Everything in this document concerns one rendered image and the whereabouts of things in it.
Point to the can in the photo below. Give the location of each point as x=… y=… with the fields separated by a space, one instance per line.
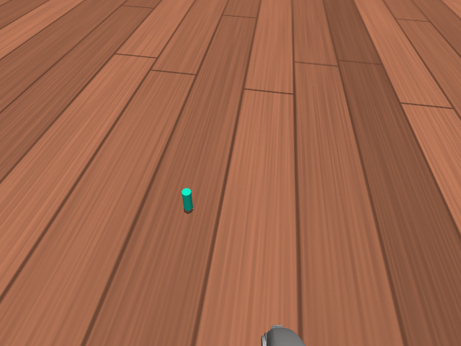
x=187 y=199

